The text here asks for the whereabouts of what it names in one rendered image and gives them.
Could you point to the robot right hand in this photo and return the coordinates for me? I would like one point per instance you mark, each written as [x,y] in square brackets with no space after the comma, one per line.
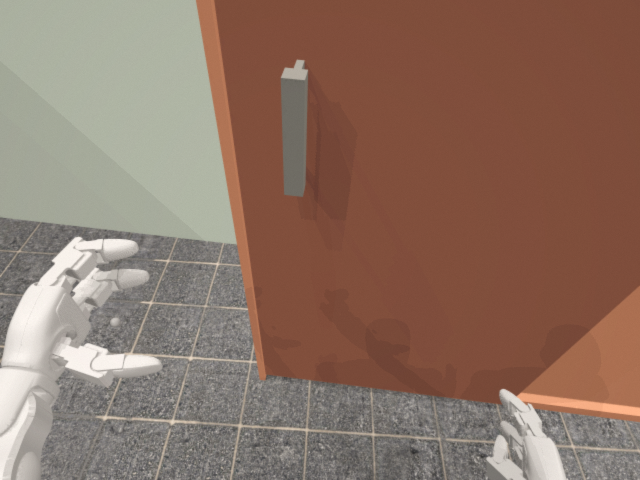
[536,454]

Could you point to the handle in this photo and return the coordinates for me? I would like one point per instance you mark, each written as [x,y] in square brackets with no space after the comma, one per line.
[294,94]

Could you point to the robot left forearm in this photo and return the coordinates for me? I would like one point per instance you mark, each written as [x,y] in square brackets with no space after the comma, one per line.
[26,398]

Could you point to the wardrobe door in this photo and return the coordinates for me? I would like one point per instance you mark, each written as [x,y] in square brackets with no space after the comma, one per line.
[604,365]
[472,198]

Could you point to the robot left hand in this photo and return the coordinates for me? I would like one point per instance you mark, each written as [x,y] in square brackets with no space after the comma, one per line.
[36,337]

